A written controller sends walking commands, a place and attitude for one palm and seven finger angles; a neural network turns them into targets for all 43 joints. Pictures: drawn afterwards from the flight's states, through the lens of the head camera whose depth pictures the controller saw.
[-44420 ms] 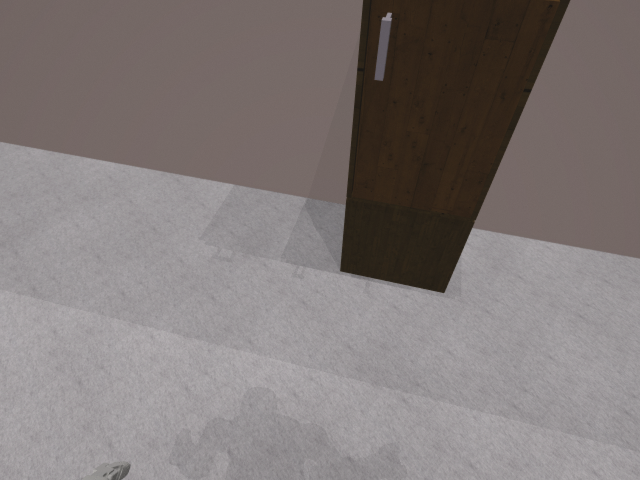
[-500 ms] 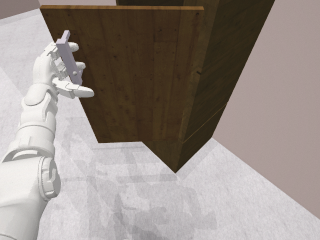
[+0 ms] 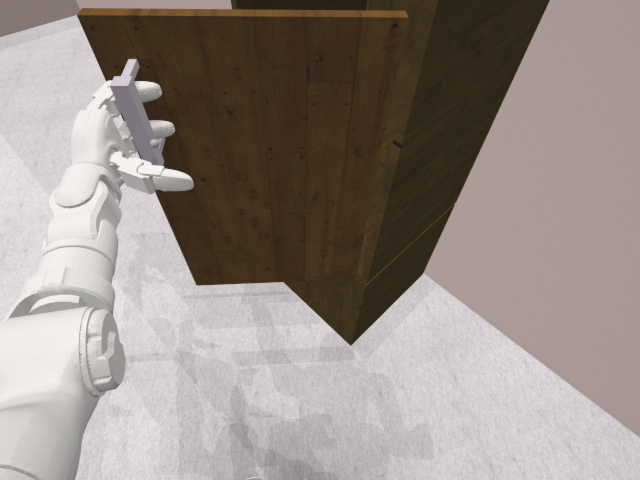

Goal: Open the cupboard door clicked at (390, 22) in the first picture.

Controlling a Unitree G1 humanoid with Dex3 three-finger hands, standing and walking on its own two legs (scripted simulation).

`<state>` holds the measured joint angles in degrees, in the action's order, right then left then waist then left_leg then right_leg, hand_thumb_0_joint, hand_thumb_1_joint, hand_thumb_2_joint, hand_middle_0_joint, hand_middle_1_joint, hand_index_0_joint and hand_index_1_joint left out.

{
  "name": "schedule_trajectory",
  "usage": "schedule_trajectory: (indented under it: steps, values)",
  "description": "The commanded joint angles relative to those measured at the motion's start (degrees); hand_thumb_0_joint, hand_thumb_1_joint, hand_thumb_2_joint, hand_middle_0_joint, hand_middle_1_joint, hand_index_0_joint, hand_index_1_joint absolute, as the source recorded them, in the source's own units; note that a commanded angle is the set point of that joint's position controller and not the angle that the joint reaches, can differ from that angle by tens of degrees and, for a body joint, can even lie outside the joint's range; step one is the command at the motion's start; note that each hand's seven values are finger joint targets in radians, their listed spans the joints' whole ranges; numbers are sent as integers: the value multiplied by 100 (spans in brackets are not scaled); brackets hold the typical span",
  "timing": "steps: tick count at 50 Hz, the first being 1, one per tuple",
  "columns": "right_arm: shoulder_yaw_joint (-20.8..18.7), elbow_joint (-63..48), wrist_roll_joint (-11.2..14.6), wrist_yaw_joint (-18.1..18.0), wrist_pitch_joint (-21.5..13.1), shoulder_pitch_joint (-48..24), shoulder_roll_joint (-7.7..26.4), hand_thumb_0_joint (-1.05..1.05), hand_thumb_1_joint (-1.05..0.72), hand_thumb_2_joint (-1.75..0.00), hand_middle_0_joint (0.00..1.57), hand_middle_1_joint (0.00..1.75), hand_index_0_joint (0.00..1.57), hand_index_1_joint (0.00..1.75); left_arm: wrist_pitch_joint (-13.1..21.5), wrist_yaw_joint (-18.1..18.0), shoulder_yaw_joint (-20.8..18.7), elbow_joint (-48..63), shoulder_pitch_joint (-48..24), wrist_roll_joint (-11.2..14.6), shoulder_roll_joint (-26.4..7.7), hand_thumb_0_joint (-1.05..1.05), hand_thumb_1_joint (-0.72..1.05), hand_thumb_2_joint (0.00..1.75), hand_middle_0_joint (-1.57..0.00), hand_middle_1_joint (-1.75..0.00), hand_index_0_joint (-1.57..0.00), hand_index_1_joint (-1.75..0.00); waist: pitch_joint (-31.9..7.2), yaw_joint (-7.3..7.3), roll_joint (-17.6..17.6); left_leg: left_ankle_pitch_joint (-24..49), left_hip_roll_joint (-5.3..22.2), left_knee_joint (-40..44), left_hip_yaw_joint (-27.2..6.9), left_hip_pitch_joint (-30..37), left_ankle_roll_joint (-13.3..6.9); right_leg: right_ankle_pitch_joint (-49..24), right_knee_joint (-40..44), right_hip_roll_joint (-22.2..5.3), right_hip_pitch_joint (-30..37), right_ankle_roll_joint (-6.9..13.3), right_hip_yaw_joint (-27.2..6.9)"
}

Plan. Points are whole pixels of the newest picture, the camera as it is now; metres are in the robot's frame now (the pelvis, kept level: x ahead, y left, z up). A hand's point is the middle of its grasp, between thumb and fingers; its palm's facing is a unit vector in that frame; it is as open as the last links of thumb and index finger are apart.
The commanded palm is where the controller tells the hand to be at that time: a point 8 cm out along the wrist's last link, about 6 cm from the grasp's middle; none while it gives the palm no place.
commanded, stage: close the thumb around the handle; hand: left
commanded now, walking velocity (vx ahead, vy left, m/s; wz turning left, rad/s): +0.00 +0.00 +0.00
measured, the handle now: (143, 117) +0.54 +0.21 +0.16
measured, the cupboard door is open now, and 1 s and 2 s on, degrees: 49 50 95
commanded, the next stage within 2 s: pull the door open along its arc in 0.70 s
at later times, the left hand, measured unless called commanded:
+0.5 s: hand (153, 141) +0.49 +0.19 +0.16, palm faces +0.02 -1.00 +0.02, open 7.6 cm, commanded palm +0.46 +0.23 +0.15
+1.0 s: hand (154, 149) +0.48 +0.18 +0.16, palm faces +0.02 -1.00 +0.02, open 5.5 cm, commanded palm +0.43 +0.23 +0.15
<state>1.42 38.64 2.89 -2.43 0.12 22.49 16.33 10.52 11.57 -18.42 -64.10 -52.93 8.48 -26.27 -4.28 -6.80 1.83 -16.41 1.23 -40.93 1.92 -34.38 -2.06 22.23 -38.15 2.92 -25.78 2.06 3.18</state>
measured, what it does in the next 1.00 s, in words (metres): stands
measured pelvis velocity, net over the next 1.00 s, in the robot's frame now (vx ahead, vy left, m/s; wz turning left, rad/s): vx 0.01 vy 0.00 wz -0.02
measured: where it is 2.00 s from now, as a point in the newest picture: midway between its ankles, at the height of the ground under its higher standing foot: outside the picture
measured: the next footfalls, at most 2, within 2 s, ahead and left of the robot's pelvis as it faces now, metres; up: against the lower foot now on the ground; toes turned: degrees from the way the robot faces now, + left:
none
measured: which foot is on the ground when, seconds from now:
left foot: down 0.00-1.00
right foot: down 0.00-1.00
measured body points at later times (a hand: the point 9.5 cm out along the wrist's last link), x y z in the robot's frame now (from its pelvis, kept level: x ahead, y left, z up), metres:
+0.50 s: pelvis +0.01 +0.00 +0.00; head +0.06 +0.01 +0.45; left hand +0.48 +0.24 +0.16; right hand +0.03 -0.27 -0.12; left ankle +0.04 +0.10 -0.72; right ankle -0.04 -0.10 -0.72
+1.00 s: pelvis +0.01 +0.00 +0.00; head +0.05 +0.01 +0.45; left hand +0.47 +0.24 +0.16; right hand +0.04 -0.27 -0.11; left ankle +0.04 +0.10 -0.72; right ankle -0.04 -0.10 -0.72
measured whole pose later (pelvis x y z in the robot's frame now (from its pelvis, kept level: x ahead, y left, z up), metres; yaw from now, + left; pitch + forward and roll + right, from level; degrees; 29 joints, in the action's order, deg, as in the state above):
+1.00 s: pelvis +0.01 +0.00 +0.00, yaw -1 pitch +9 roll -2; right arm 1.0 37.4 3.1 -2.2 0.8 22.7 16.4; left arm 9.7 11.2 -18.5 -57.0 -46.7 9.6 -24.3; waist -5.0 -6.1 2.1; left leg -16.9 1.3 -40.3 3.0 -32.6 -2.4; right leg 22.2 -37.3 2.9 -24.3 1.7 1.9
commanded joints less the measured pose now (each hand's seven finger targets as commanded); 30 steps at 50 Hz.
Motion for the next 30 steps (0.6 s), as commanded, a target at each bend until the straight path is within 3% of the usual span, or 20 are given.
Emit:
schedule_trajectory:
  steps: [1, 2, 4, 5, 6, 7, 10, 13, 14, 20, 24, 25, 30]
  values:
    - [-359, -477, -33, -43, -164, 447, 922, 0, -90, -90, 20, 30, 20, 30, 502, -5, -92, 1480, -2962, 35, -1325, 0, -44, 32, -30, -121, -30, -121, -2136, -71, 426, 1502, -43, 226, -456, 2421, -81, -1928, 554, 16, -437, -109, -237]
    - [-356, -471, -39, -35, -174, 452, 911, 0, -90, -90, 20, 30, 20, 30, 513, -12, -40, 1466, -2965, 52, -1220, 0, -39, 35, -31, -121, -31, -121, -2121, -90, 452, 1523, -39, 210, -470, 2471, -79, -1890, 555, 28, -512, -105, -222]
    - [-361, -427, -55, -36, -155, 521, 935, 0, -90, -90, 20, 30, 20, 30, 540, -27, -111, 1379, -2961, 62, -1300, 0, -28, 40, -32, -122, -32, -122, -2062, -119, 176, 1630, -34, 185, -493, 2392, -96, -1987, 537, 39, -430, -103, -203]
    - [-372, -462, -38, -27, -151, 470, 937, 0, -90, -90, 20, 30, 20, 30, 512, -25, -129, 1344, -2825, 59, -1286, 0, -22, 42, -32, -123, -32, -123, -2097, -58, 262, 1574, -38, 201, -461, 2401, -85, -1975, 540, 42, -451, -112, -225]
    - [-371, -452, -43, -28, -154, 472, 929, 0, -90, -90, 20, 30, 20, 30, 489, -20, -69, 1375, -2928, 69, -1223, 0, -16, 44, -32, -124, -32, -124, -2062, -125, 203, 1587, -32, 211, -459, 2397, -93, -2018, 556, 35, -442, -124, -215]
    - [-384, -459, -44, -34, -148, 489, 947, 0, -90, -90, 20, 30, 20, 30, 458, -20, -204, 1329, -2810, 60, -1357, 0, -11, 47, -33, -124, -33, -124, -2118, -49, 199, 1568, -41, 198, -440, 2360, -91, -2007, 550, 33, -405, -119, -224]
    - [-366, -441, -47, -44, -128, 513, 963, 0, -90, -90, 20, 30, 20, 30, 420, -44, -239, 1253, -2947, 34, -1465, 0, 6, 54, -34, -126, -34, -126, -2010, -106, 56, 1497, -35, 227, -437, 2240, -113, -1993, 564, 27, -395, -140, -234]
    - [-368, -481, -48, -32, -129, 501, 937, 0, -90, -90, 20, 30, 20, 30, 419, -9, -238, 1302, -2804, 22, -1445, 0, 23, 61, -35, -128, -35, -128, -2076, -28, 322, 1662, -50, 189, -406, 2301, -91, -2141, 528, 27, -346, -116, -238]
    - [-367, -494, -52, -40, -112, 538, 951, 0, -90, -90, 20, 30, 20, 30, 474, -22, -281, 1398, -2811, 29, -1515, 0, 28, 64, -36, -128, -36, -128, -2146, -58, 178, 1769, -45, 161, -425, 2331, -109, -2203, 514, 28, -278, -110, -223]
    - [-387, -515, -34, -21, -102, 457, 926, 0, -90, -90, 20, 30, 20, 30, 515, 42, -133, 1637, -2672, 74, -1271, 0, 62, 78, -38, -132, -38, -132, -2270, -22, 406, 2012, -18, 148, -449, 2608, -75, -2298, 488, 55, -377, -97, -199]
    - [-387, -507, -39, -22, -72, 494, 934, 0, -90, -90, 20, 30, 20, 30, 392, 29, -148, 1605, -2626, 134, -1243, 0, 84, 88, -40, -134, -40, -134, -2125, -38, 180, 1981, -36, 168, -446, 2471, -100, -2299, 523, 57, -293, -102, -173]
    - [-400, -529, -30, -16, -70, 439, 932, 0, -90, -90, 20, 30, 20, 30, 353, 25, -217, 1617, -2522, 119, -1291, 0, 90, 90, -40, -135, -40, -135, -2175, 13, 234, 1972, -34, 173, -409, 2494, -99, -2360, 521, 54, -283, -111, -198]
    - [-377, -545, -30, -18, -64, 401, 907, 0, -90, -90, 20, 30, 20, 30, 366, -42, -113, 1669, -2647, 78, -1200, 0, 90, 90, -40, -135, -40, -135, -1944, -42, 144, 1791, -31, 212, -429, 2403, -93, -2195, 546, 45, -353, -115, -186]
